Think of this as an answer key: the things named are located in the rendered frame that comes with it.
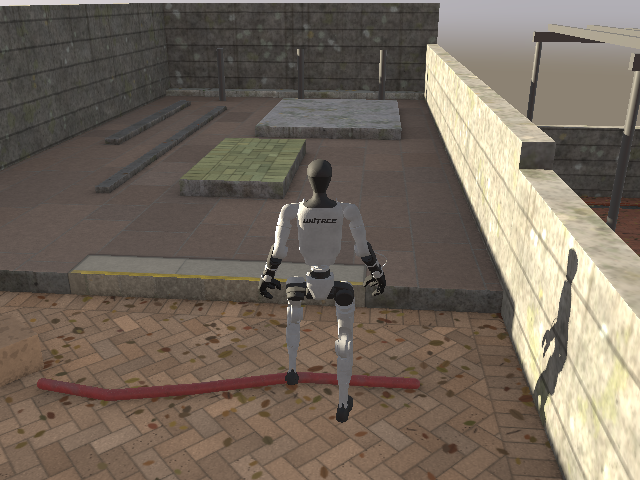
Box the robot right hand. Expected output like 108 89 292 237
363 272 386 296

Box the robot left upper arm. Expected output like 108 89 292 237
272 203 299 259

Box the left robot forearm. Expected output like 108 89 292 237
261 244 282 282

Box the right robot forearm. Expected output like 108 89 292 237
361 242 383 278

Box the robot right upper arm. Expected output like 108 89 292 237
341 202 371 257

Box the right robot foot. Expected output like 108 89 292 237
336 395 353 423

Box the robot right shin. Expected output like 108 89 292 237
337 340 353 409

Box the robot left hand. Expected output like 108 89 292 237
258 277 281 299

